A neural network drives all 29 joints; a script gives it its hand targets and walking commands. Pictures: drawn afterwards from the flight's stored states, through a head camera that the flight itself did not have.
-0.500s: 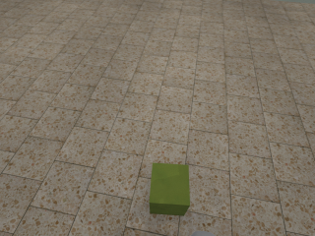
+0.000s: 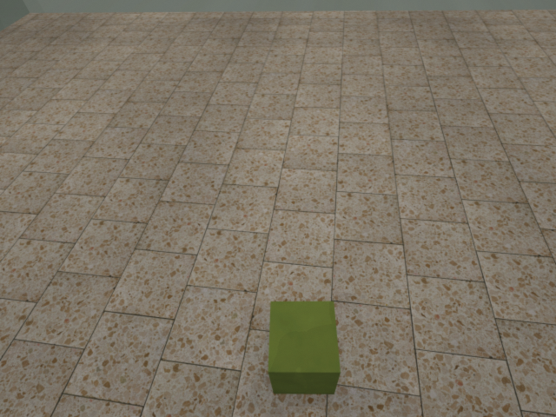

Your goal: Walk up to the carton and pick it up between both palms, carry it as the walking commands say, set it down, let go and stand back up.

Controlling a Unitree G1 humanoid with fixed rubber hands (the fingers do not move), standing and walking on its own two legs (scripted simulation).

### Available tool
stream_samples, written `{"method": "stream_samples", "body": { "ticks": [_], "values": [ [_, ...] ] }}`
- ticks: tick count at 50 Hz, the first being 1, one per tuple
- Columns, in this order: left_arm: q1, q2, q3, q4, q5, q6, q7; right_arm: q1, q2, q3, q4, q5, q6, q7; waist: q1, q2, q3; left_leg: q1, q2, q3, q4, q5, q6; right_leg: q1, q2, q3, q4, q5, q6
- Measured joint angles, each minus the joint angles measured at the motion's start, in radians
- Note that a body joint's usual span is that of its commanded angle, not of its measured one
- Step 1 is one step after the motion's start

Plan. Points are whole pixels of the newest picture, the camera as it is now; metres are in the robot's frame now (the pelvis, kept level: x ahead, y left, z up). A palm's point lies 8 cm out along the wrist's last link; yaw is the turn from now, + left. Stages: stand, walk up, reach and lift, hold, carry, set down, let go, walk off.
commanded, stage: walk up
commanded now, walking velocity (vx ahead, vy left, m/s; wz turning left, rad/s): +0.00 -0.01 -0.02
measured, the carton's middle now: (302, 348) +0.43 -0.03 -0.66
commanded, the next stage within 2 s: none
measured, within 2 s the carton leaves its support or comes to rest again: neither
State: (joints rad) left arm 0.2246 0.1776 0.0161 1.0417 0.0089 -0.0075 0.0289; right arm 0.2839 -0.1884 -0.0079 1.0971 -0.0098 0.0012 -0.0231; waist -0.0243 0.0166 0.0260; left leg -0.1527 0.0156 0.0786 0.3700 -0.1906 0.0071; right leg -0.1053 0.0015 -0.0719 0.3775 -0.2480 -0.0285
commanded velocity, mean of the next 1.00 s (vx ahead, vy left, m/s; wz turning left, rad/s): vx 0.00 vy -0.02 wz -0.13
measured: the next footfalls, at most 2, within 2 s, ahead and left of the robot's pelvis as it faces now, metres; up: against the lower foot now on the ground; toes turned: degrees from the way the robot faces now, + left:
none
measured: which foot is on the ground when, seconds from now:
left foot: down 0.00-1.00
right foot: down 0.00-1.00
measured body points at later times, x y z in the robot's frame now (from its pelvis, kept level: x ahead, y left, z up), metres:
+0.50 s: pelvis -0.01 -0.02 +0.00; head -0.01 -0.03 +0.45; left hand +0.04 +0.21 -0.15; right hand -0.03 -0.26 -0.16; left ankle +0.01 +0.11 -0.75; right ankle -0.03 -0.10 -0.75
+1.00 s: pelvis -0.01 -0.01 +0.00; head -0.01 -0.02 +0.45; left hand +0.06 +0.22 -0.15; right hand -0.03 -0.25 -0.16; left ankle +0.01 +0.11 -0.75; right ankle -0.03 -0.10 -0.75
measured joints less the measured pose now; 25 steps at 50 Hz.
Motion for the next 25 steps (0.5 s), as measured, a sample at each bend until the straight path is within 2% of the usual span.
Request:
{"method": "stream_samples", "body": {
  "ticks": [8, 16, 25],
  "values": [
    [0.030, 0.005, 0.024, 0.002, -0.003, 0.022, -0.002, -0.028, 0.009, -0.017, -0.012, -0.014, -0.002, -0.025, 0.016, -0.015, 0.007, -0.041, 0.032, 0.015, 0.075, -0.033, -0.018, -0.050, 0.026, 0.016, 0.072, -0.023, -0.018],
    [0.054, -0.018, 0.017, 0.004, 0.012, 0.009, -0.001, -0.023, -0.010, -0.028, -0.033, -0.012, 0.023, -0.023, 0.024, 0.007, -0.017, -0.059, 0.070, 0.027, 0.094, -0.039, -0.038, -0.060, 0.064, 0.032, 0.054, -0.005, -0.044],
    [0.049, -0.016, 0.018, -0.016, 0.002, -0.003, 0.006, 0.010, 0.014, -0.020, -0.006, -0.006, 0.011, -0.026, 0.022, -0.006, -0.015, -0.032, 0.073, 0.056, 0.066, -0.031, -0.043, -0.059, 0.067, 0.060, 0.055, -0.001, -0.042]
  ]
}}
